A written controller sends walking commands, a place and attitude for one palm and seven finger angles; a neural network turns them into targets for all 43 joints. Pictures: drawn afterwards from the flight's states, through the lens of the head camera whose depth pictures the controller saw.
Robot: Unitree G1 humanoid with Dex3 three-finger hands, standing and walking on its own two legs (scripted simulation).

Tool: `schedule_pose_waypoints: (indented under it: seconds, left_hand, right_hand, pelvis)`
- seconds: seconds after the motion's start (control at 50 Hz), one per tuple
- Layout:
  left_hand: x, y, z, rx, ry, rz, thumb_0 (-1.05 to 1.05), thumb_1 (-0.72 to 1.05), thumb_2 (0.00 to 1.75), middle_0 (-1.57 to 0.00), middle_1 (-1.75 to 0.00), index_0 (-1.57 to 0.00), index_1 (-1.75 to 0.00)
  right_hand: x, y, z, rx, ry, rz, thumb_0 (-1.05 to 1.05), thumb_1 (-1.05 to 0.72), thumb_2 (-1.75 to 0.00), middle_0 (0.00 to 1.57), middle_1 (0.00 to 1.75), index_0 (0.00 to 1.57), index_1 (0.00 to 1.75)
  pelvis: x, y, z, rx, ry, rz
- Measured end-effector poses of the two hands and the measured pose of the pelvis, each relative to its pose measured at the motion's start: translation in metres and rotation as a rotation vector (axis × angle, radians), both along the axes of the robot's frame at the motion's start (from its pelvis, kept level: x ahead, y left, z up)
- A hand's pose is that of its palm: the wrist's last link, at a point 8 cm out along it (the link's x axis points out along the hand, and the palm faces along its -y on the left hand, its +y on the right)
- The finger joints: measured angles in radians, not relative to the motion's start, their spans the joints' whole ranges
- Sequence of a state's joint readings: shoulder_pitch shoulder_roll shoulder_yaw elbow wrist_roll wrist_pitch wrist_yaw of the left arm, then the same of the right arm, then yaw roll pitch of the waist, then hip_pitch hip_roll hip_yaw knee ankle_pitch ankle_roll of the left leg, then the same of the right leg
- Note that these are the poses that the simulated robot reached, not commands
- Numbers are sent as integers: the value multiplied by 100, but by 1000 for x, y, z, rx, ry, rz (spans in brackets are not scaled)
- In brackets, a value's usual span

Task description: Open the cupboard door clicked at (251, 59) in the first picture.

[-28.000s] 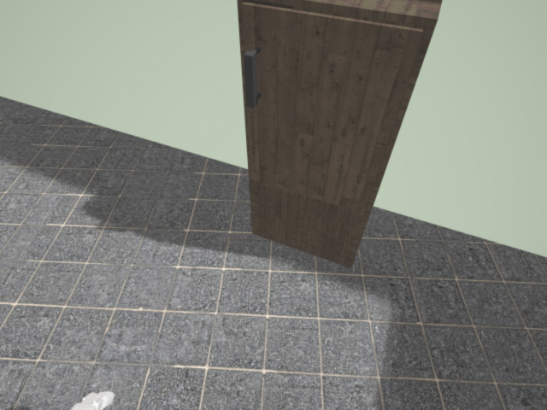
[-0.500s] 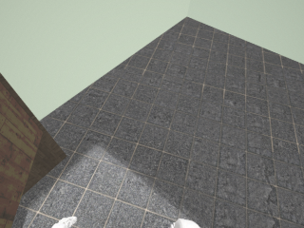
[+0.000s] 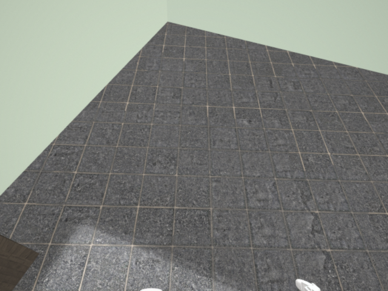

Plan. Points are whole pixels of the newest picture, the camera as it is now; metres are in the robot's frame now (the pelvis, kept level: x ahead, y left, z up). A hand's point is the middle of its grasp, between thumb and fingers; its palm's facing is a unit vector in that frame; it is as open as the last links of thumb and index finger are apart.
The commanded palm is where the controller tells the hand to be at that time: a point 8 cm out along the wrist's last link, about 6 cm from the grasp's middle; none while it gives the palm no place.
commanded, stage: walk to a spot facing it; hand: left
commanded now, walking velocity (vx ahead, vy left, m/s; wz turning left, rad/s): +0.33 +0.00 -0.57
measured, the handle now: out of the picture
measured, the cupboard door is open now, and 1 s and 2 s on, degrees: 41 41 41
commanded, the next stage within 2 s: turn to face it in 0.90 s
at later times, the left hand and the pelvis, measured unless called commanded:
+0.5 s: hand (180, 181) +0.42 +0.08 -0.17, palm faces -0.34 -0.92 -0.21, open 7.4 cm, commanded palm none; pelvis +0.20 -0.05 -0.03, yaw -17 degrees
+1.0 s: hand (179, 177) +0.44 +0.08 -0.18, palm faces -0.32 -0.93 -0.16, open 7.4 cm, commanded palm none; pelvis +0.45 -0.11 -0.02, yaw -26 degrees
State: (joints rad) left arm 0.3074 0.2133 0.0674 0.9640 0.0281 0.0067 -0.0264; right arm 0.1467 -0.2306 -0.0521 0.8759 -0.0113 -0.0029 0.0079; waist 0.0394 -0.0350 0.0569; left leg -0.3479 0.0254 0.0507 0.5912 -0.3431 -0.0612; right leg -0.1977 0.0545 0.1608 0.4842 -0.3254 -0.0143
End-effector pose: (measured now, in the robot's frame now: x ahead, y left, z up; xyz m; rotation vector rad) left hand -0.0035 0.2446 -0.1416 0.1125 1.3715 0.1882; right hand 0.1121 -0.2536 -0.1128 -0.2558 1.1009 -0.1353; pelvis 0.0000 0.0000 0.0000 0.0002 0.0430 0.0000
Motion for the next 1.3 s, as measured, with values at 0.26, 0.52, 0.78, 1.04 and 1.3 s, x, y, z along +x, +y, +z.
schedule_pose_waypoints:
  seconds: [0.26, 0.52, 0.78, 1.04, 1.3]
  left_hand:
    - [211, 5, 6, -36, -138, -256, 1, 91, 90, -20, -30, -20, -30]
    - [436, -120, 3, -34, -374, -497, 0, 91, 90, -20, -30, -20, -30]
    - [436, -121, 16, 26, -76, -432, 0, 94, 90, -21, -30, -20, -30]
    - [491, -119, -16, -6, 203, -397, 1, 91, 90, -20, -30, -20, -30]
    - [717, -209, 8, -39, -183, -475, 1, 92, 90, -20, -30, -20, -30]
  right_hand:
    - [-58, 31, 2, 11, 215, -241, 0, -91, -89, 20, 30, 20, 30]
    - [-86, 19, -34, 152, 536, -532, 1, -91, -89, 20, 30, 20, 30]
    - [195, -85, -15, 112, 42, -444, 1, -91, -90, 20, 29, 20, 30]
    - [395, -117, -8, 24, -145, -396, 0, -91, -89, 20, 30, 20, 30]
    - [311, -99, -13, 95, 347, -535, 0, -93, -89, 20, 30, 20, 30]
  pelvis:
    - [92, 12, 9, -40, -1, -163]
    - [208, -56, -25, 0, -51, -299]
    - [321, -97, 7, 4, -13, -388]
    - [469, -108, -13, -19, -41, -477]
    - [544, -145, 6, -23, -9, -360]
